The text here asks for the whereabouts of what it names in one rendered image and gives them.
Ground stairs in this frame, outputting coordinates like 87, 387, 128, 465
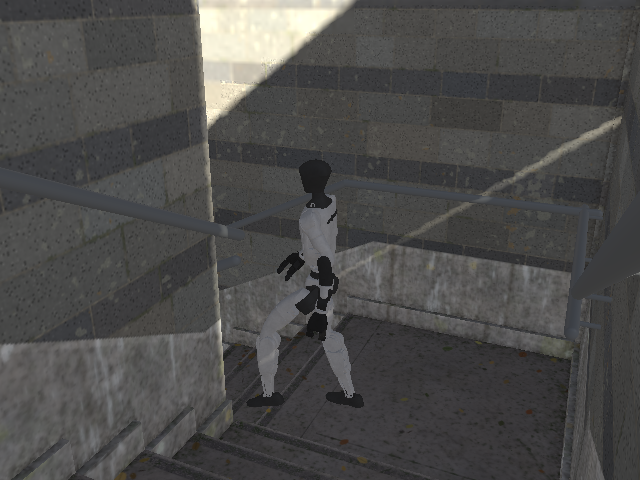
223, 324, 322, 424
68, 419, 439, 480

